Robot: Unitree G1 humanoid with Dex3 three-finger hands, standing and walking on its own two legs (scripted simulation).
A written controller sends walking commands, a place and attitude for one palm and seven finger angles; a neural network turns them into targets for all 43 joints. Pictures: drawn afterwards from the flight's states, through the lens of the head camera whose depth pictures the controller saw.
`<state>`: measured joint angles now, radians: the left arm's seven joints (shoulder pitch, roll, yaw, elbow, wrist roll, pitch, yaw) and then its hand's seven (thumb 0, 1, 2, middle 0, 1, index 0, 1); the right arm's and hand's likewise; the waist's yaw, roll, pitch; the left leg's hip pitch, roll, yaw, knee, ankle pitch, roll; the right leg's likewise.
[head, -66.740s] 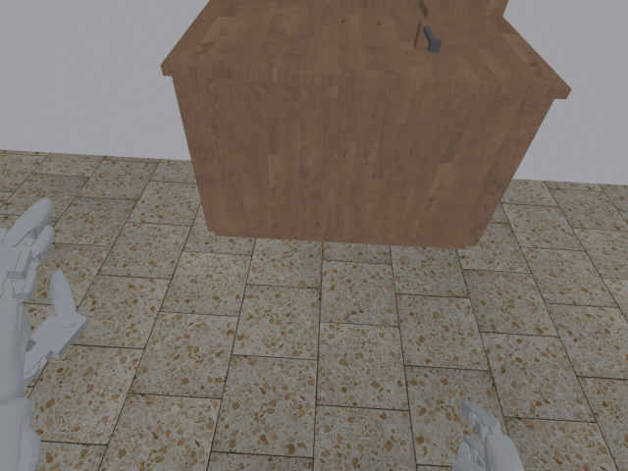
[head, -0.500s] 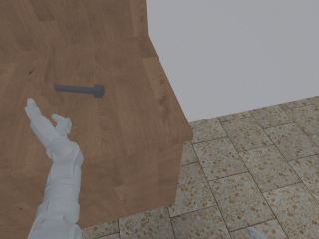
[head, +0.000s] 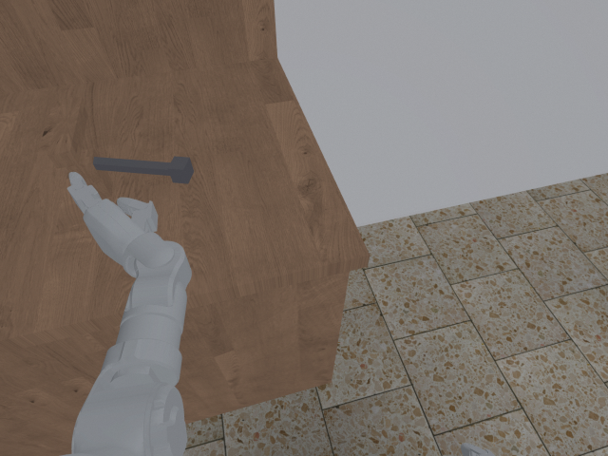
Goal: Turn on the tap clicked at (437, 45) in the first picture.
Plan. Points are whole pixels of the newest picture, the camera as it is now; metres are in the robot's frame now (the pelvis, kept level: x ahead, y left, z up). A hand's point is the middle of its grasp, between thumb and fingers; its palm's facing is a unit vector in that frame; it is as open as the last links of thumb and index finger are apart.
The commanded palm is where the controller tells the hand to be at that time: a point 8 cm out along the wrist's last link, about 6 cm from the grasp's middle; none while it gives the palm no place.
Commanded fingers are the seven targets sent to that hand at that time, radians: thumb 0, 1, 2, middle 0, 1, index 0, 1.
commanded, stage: push the lever round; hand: left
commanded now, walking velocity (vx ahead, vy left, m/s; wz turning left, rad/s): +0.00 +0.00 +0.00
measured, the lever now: (181, 170) +0.49 +0.20 +0.10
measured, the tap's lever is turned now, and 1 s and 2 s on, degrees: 68 75 79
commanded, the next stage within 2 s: lift the hand up off the lever in 0.88 s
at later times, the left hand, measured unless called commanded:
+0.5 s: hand (167, 191) +0.45 +0.21 +0.10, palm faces +0.82 -0.57 -0.11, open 7.8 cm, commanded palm +0.40 +0.23 +0.10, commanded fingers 0.00 0.90 0.90 -0.15 -0.15 -0.15 -0.15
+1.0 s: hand (176, 176) +0.49 +0.20 +0.10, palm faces +0.81 -0.57 -0.12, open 7.8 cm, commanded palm +0.44 +0.23 +0.10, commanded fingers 0.00 0.90 0.90 -0.15 -0.15 -0.15 -0.15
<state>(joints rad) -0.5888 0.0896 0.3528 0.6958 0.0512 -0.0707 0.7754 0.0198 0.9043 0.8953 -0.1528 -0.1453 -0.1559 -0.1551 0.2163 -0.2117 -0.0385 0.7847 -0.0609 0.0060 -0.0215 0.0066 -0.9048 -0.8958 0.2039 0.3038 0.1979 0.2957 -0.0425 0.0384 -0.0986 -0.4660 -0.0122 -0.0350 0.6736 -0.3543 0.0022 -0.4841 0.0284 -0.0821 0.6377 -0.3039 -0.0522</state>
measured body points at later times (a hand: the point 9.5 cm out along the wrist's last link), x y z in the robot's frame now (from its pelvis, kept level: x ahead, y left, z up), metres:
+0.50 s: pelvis +0.00 -0.01 +0.00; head +0.04 -0.02 +0.44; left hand +0.40 +0.23 +0.11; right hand +0.07 -0.27 -0.14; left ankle -0.01 +0.12 -0.72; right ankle +0.01 -0.09 -0.72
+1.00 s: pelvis +0.00 -0.02 -0.01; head +0.06 -0.02 +0.44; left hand +0.44 +0.23 +0.11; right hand +0.02 -0.27 -0.15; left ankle -0.01 +0.12 -0.72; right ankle +0.01 -0.09 -0.72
